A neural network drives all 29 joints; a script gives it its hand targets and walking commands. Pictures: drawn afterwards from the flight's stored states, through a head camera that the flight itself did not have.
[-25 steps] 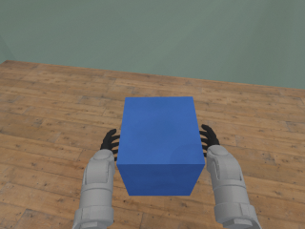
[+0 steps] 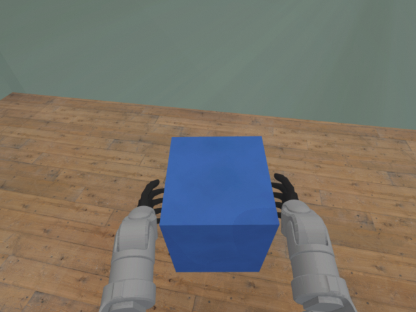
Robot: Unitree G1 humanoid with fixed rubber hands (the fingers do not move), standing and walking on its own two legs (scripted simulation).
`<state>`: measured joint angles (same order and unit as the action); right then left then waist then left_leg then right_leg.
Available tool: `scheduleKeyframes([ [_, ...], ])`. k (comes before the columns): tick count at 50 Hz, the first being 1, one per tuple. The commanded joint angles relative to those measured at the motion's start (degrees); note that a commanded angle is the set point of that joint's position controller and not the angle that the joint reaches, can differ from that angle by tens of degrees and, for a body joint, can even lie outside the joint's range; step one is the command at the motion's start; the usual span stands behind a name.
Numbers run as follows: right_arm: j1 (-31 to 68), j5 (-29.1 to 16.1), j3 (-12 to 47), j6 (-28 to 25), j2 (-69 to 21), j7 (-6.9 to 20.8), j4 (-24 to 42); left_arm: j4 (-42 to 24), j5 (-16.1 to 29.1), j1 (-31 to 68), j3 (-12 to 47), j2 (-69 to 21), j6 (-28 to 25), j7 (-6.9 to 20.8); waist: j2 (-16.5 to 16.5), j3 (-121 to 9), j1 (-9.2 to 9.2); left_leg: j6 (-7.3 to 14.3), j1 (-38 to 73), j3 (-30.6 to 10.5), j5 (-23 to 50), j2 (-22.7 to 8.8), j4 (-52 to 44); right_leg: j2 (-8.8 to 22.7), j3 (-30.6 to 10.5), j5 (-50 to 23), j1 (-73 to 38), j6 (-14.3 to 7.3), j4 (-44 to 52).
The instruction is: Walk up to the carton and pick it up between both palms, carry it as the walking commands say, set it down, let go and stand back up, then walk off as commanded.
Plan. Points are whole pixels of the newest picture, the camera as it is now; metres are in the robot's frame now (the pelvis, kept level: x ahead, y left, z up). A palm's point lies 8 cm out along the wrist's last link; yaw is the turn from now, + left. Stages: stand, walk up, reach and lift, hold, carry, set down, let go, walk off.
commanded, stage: reach and lift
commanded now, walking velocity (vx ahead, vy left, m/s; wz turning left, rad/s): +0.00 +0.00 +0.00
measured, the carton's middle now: (217, 207) +0.34 +0.00 +0.00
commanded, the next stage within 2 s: hold in 0.20 s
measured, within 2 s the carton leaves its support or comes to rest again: neither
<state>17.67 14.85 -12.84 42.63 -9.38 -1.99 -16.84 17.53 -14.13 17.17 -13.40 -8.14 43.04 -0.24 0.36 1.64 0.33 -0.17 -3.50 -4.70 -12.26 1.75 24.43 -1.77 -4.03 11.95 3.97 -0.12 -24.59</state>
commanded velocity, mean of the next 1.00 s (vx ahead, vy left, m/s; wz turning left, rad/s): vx -0.03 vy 0.00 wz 0.00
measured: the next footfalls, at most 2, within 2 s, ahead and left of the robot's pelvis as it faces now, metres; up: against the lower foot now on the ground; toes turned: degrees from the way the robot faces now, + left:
left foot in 1.52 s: -0.07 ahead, +0.12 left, +0.00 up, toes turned -1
right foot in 1.88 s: -0.22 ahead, -0.11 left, +0.00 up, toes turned -10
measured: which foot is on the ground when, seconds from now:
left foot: down 0.00-1.00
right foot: down 0.00-1.00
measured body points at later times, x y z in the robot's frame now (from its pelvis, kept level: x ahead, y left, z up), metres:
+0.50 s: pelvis +0.01 +0.00 +0.00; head -0.04 +0.00 +0.45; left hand +0.31 +0.14 +0.03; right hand +0.31 -0.15 +0.04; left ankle +0.02 +0.12 -0.74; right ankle +0.03 -0.12 -0.74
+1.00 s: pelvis +0.00 -0.01 +0.00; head -0.05 -0.01 +0.45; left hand +0.29 +0.14 +0.04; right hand +0.30 -0.15 +0.04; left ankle +0.02 +0.12 -0.74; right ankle +0.03 -0.12 -0.74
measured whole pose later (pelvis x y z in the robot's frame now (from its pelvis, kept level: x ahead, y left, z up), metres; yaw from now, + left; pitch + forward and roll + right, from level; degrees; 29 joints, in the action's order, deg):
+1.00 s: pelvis +0.00 -0.01 +0.00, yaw +0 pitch -6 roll +0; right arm 16.5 14.9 -10.9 44.2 -9.1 -2.0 -14.6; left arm 15.0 -13.0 15.4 -12.3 -7.8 44.1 -0.3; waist -0.2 -1.0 -0.4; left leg -1.0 -7.8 -5.4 -12.6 1.1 26.3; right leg -2.6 -3.4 12.3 8.2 -1.0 -26.5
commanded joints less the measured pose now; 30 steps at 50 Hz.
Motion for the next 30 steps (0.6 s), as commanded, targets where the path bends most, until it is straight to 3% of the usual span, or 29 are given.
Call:
scheduleKeyframes([
  [1,36.73,-15.39,31.75,-2.46,-56.98,14.31,0.76,-1.30,14.98,37.65,32.23,-54.33,-3.38,13.67,-0.09,-9.33,-0.28,0.95,-4.31,-0.54,-5.93,1.58,-4.43,-1.98,-0.60,4.63,-0.83,-0.01,3.31],
  [2,35.12,-14.59,30.14,-2.12,-57.46,14.41,-1.96,-1.38,14.91,39.79,31.60,-54.59,-3.36,13.88,-1.69,-12.54,-0.23,0.76,-4.58,-0.50,-5.89,1.64,-5.04,-2.02,-0.86,3.84,-2.72,-0.40,2.98],
  [3,36.49,-14.91,30.85,-2.18,-56.78,14.53,-2.08,-0.91,15.31,40.28,31.88,-54.59,-3.56,13.95,-0.38,-10.53,0.22,0.89,-5.17,-0.38,-6.35,1.10,-4.99,-2.06,-0.66,5.01,-1.93,0.11,3.02],
  [4,36.46,-14.70,30.15,-2.56,-57.39,14.77,-1.97,-1.19,15.56,41.34,32.38,-55.87,-3.74,14.09,-1.79,-14.43,1.22,0.44,-3.43,-0.33,-5.07,1.73,-4.75,-2.03,-0.51,3.03,-2.90,-0.33,3.24],
  [5,37.31,-15.88,31.81,-2.60,-58.39,14.66,-0.26,-0.35,15.29,38.95,31.69,-56.52,-3.66,13.90,-0.84,-15.41,-0.44,0.69,-2.97,-0.47,-3.13,1.40,-4.99,-2.30,-0.21,1.56,-2.59,0.06,2.86],
  [6,36.03,-15.30,31.48,-2.39,-58.62,14.62,-1.54,-0.93,15.97,39.73,31.87,-56.71,-3.76,14.35,0.08,-17.98,0.77,0.57,-1.64,-0.48,-1.10,1.79,-4.25,-2.44,-0.40,0.41,-3.20,0.16,3.63],
  [7,34.47,-15.59,32.15,-1.90,-59.20,14.37,-0.38,-2.26,16.48,37.86,32.29,-56.81,-3.47,14.03,1.10,-16.81,0.48,0.86,-1.23,-0.50,1.46,1.63,-3.83,-2.38,-0.60,-1.61,-3.36,-0.04,3.46],
  [8,33.77,-15.58,32.16,-2.28,-58.40,14.52,1.34,-2.93,15.44,35.28,32.56,-56.74,-3.32,13.58,-0.68,-18.78,0.35,0.33,-0.47,-0.89,5.72,1.93,-4.01,-2.59,-0.25,-6.00,-5.73,-0.23,3.03],
  [9,32.40,-16.19,33.09,-1.99,-58.22,14.29,2.43,-3.16,16.86,34.73,33.61,-57.96,-3.16,13.68,0.91,-19.98,1.14,0.19,1.89,-0.87,8.08,1.87,-3.35,-2.77,-0.46,-7.24,-4.61,-0.03,3.05],
  [10,30.98,-16.33,33.40,-1.66,-58.36,14.23,1.24,-3.91,15.89,32.72,32.98,-56.55,-3.04,13.46,0.11,-19.22,-0.39,0.18,0.05,-0.89,9.98,1.72,-3.81,-2.69,-0.59,-9.31,-6.06,0.16,2.95],
  [11,29.08,-16.17,32.48,-1.44,-57.18,14.33,1.26,-4.06,16.49,32.36,33.62,-56.84,-2.70,13.35,-0.07,-18.30,1.20,0.04,2.48,-1.01,9.63,1.36,-3.89,-2.53,-0.98,-8.75,-4.13,0.04,3.40],
  [13,27.04,-14.87,30.87,-1.23,-55.25,14.31,1.23,-4.06,14.25,30.46,32.84,-54.91,-1.90,12.95,-3.21,-15.43,0.45,-0.35,0.21,-0.56,8.70,1.97,-4.47,-2.56,-0.60,-8.40,-4.94,-0.35,3.75],
  [14,26.77,-15.55,31.98,-1.05,-54.91,14.53,2.13,-5.20,15.19,29.52,33.74,-55.25,-1.78,12.71,-1.15,-14.37,0.16,-0.36,0.61,-1.36,10.77,1.26,-4.80,-2.74,-0.78,-9.56,-4.58,-0.20,3.50],
  [15,25.30,-15.16,31.44,-0.68,-55.25,14.49,1.34,-6.38,14.18,29.19,33.36,-53.93,-1.36,12.54,-2.47,-14.37,-0.34,-0.56,1.16,-0.41,11.00,2.05,-4.98,-2.67,-0.51,-10.07,-4.55,-0.15,3.88],
  [16,24.29,-16.04,32.15,-0.87,-55.33,14.90,1.34,-8.15,16.65,31.53,35.48,-55.29,-1.72,12.43,-2.85,-14.05,1.13,-0.70,1.45,-0.97,10.78,1.43,-5.05,-2.73,-0.42,-10.01,-3.44,-0.28,3.70],
  [18,23.62,-16.39,32.46,-0.75,-55.48,14.91,1.98,-10.92,16.92,32.36,36.76,-54.43,-1.76,12.24,-3.51,-14.58,0.03,-0.81,1.51,-0.72,10.33,1.49,-5.11,-2.69,-1.21,-9.23,-4.52,-0.63,3.87],
  [19,24.35,-16.50,33.06,-0.68,-54.91,14.70,2.82,-9.45,17.18,30.35,36.28,-54.24,-1.67,12.12,-1.28,-13.83,0.51,-0.38,0.82,-1.20,10.28,1.43,-4.97,-2.77,-0.79,-9.59,-4.16,-0.11,3.72],
  [20,23.17,-16.49,32.49,-0.79,-54.17,14.63,3.71,-10.52,16.92,29.91,36.57,-54.50,-1.63,12.05,-3.40,-14.36,1.05,-0.79,1.84,-1.47,12.76,1.40,-4.73,-2.81,-1.05,-11.74,-3.27,-0.33,3.45],
  [21,25.07,-16.93,33.56,-1.00,-55.40,14.57,5.16,-10.88,16.91,29.19,36.79,-54.49,-1.53,12.11,-1.16,-16.25,0.43,-0.72,1.61,-0.98,12.83,2.04,-4.33,-2.82,-1.09,-12.33,-5.17,0.12,3.70],
  [23,25.25,-17.97,36.17,-0.98,-54.48,13.88,9.98,-9.65,17.40,24.94,37.21,-55.26,-1.46,12.33,-0.31,-16.39,-0.25,-0.31,2.39,-1.71,14.79,1.89,-4.23,-2.83,-1.42,-14.95,-5.20,0.61,3.74],
  [24,24.34,-18.07,36.76,-1.25,-54.73,13.76,11.09,-13.65,17.79,26.38,39.04,-54.56,-1.74,12.32,-1.14,-17.90,-0.10,-0.81,2.20,-1.10,17.01,2.51,-3.88,-3.13,-1.15,-16.92,-6.98,0.71,3.28],
  [25,21.69,-18.19,37.24,-0.87,-55.28,13.78,10.53,-12.82,17.89,23.67,38.14,-54.36,-1.64,12.09,0.41,-18.71,-0.47,-0.47,3.64,-2.06,20.12,2.24,-3.95,-2.83,-1.25,-20.37,-6.97,0.87,3.11],
  [26,20.82,-18.08,36.40,-0.58,-55.45,13.67,9.74,-14.52,17.85,23.94,38.29,-53.50,-1.50,11.97,-0.78,-19.97,-0.15,-0.77,4.37,-1.51,20.18,2.76,-4.13,-2.90,-1.28,-20.77,-7.52,0.87,3.57],
  [27,20.05,-17.75,36.48,-0.26,-54.71,13.56,9.30,-15.09,18.59,25.30,38.61,-53.13,-1.67,12.13,0.64,-18.29,0.07,-0.62,4.55,-1.42,16.48,2.18,-4.25,-3.03,-1.30,-16.48,-5.96,1.04,3.96],
  [29,19.98,-17.18,35.45,-0.07,-54.43,13.35,8.36,-13.67,16.89,24.85,37.23,-51.54,-1.28,12.14,-0.84,-16.26,-0.74,-0.42,2.34,-0.71,14.60,2.82,-4.81,-2.58,-1.53,-15.60,-5.95,0.84,4.33],
  [30,21.46,-17.03,35.92,-0.10,-53.47,13.22,9.81,-12.01,16.62,23.34,36.89,-51.46,-0.96,12.42,0.57,-12.95,-0.35,-0.32,0.79,-0.55,12.00,2.57,-5.04,-2.74,-1.39,-13.65,-4.92,1.15,4.46],
])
